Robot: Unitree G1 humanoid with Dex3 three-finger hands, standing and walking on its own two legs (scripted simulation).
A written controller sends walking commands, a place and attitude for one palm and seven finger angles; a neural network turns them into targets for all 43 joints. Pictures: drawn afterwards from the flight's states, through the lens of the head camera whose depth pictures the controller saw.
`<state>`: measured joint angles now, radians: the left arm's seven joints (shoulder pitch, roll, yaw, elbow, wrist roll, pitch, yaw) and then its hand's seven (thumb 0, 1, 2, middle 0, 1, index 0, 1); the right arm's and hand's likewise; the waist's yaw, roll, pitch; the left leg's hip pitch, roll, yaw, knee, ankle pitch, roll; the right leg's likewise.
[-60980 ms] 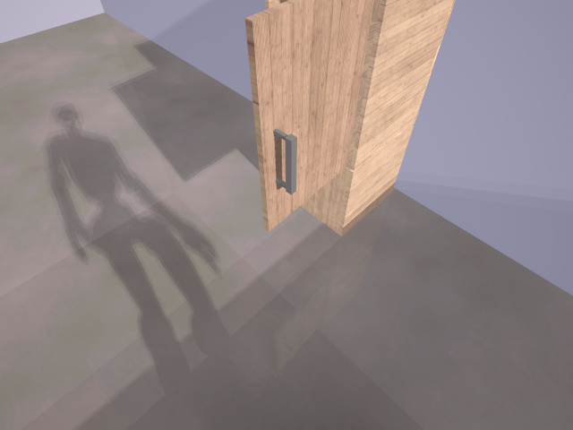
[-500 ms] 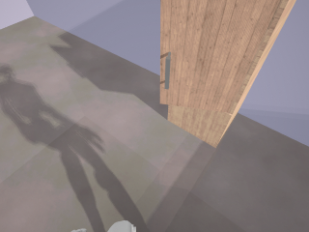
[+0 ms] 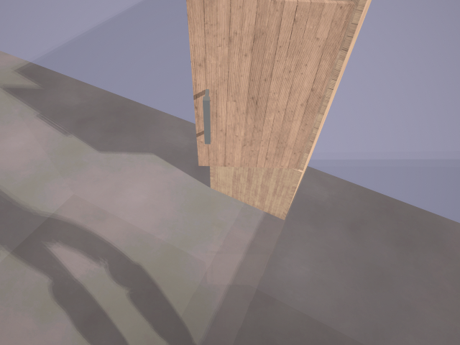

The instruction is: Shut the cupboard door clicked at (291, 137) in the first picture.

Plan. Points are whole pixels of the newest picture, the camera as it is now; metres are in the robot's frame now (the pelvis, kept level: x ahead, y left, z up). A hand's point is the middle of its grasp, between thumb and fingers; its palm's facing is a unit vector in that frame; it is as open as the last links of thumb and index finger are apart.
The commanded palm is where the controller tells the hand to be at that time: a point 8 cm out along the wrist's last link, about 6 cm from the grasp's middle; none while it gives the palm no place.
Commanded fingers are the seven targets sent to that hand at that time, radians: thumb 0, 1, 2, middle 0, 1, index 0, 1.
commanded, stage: take the last steps up to it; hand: left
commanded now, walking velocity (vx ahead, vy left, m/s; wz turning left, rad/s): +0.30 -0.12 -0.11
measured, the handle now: (207, 117) +0.76 +0.10 -0.09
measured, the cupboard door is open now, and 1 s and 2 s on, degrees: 26 26 26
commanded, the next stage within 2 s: come to a stop and stand still in 0.76 s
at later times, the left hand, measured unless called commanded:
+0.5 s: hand out of the picture +0.10 +0.10 -0.20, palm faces +0.06 -0.99 -0.12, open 7.3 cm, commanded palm none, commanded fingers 0.00 0.90 0.90 -0.20 -0.30 -0.20 -0.30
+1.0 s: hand (207, 245) +0.37 +0.07 -0.18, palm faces +0.01 -0.97 -0.23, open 7.3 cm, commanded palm none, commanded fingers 0.00 0.90 0.90 -0.20 -0.30 -0.20 -0.30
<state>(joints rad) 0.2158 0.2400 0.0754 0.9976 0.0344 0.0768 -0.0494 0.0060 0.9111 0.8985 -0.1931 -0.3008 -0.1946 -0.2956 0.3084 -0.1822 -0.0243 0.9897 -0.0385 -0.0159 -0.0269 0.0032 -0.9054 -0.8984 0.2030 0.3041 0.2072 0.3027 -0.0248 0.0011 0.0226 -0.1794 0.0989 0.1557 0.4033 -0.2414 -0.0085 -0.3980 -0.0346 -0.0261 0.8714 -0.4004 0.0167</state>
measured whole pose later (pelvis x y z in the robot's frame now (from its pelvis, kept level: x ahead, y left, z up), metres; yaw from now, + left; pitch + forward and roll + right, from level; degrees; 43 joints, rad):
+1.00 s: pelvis +0.31 -0.12 -0.01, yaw +0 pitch +0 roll +1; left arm 0.20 0.15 0.03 1.05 0.03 -0.04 0.01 0.00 0.92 0.90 -0.19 -0.30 -0.20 -0.30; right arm 0.30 -0.18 -0.04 1.09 -0.01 0.02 -0.02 0.00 -0.91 -0.90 0.20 0.30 0.20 0.30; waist -0.02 0.04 0.05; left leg -0.25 0.04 0.06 0.73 -0.54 -0.02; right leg -0.30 -0.03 -0.08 0.56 -0.26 -0.03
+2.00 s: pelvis +0.28 -0.09 -0.01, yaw +1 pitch -1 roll -1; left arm 0.21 0.16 0.02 1.06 0.02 0.02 0.02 0.00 0.93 0.90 -0.20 -0.30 -0.20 -0.30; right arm 0.33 -0.20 -0.04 1.11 -0.02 0.04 -0.02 0.01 -0.90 -0.90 0.20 0.30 0.20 0.30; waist -0.04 0.03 0.02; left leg -0.29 0.05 0.02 0.55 -0.23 -0.02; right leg -0.13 0.02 -0.03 0.45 -0.29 -0.01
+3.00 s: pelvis +0.26 -0.05 -0.01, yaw +1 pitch -1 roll -1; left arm 0.32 0.21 -0.01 1.04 0.02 0.00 0.03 0.00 0.91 0.90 -0.19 -0.30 -0.20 -0.30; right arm 0.27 -0.17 0.00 1.04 -0.01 -0.01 -0.01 0.00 -0.91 -0.90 0.20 0.30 0.20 0.30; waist 0.01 -0.04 0.01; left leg -0.29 -0.02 0.04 0.49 -0.19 0.05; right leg -0.18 -0.05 -0.01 0.47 -0.28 0.04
